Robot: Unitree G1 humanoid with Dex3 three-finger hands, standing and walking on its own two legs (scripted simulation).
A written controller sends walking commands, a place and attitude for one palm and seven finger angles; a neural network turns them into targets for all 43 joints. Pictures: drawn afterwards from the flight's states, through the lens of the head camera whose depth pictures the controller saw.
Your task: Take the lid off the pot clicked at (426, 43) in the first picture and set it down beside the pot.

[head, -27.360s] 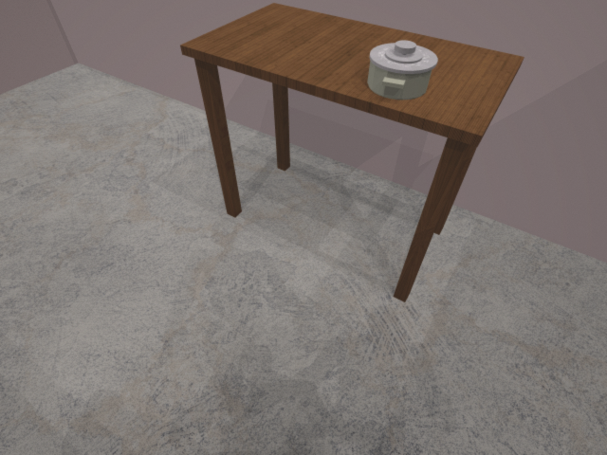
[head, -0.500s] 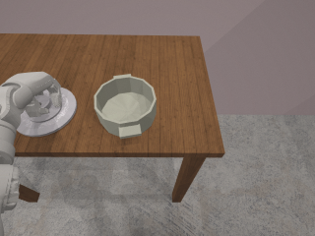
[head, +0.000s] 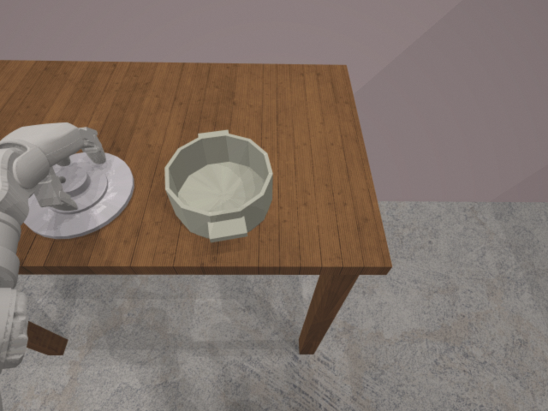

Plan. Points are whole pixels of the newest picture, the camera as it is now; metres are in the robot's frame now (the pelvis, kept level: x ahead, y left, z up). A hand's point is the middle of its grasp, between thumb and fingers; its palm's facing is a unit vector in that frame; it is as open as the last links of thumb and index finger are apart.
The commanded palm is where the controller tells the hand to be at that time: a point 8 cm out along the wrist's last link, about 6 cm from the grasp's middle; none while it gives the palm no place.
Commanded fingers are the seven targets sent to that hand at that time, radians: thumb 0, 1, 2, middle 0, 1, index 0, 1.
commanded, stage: open the fingers wide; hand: left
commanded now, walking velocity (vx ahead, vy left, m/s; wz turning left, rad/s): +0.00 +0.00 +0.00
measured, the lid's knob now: (71, 181) +0.45 +0.32 +0.05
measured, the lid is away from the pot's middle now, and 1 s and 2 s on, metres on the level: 0.24 0.24 0.24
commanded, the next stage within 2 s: raise the empty hand in 0.16 s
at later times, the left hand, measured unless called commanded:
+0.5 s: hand (57, 168) +0.43 +0.31 +0.11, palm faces -0.38 -0.05 -0.93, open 11.1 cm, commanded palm +0.43 +0.31 +0.18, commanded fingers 0.00 -0.07 0.77 -0.40 -0.76 -0.40 -0.76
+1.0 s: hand (31, 137) +0.43 +0.32 +0.16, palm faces -0.32 -0.06 -0.95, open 11.1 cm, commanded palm +0.43 +0.31 +0.23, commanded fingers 0.00 -0.07 0.77 -0.40 -0.76 -0.40 -0.76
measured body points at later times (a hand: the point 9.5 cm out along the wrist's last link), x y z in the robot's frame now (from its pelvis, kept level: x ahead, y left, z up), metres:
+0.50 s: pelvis +0.00 +0.00 +0.00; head +0.06 +0.00 +0.45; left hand +0.44 +0.31 +0.16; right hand +0.08 -0.26 -0.13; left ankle -0.04 +0.06 -0.74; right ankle +0.02 -0.14 -0.73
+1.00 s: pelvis +0.00 +0.00 +0.00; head +0.05 +0.00 +0.45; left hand +0.44 +0.32 +0.21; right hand +0.10 -0.26 -0.12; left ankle -0.04 +0.06 -0.74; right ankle +0.02 -0.14 -0.74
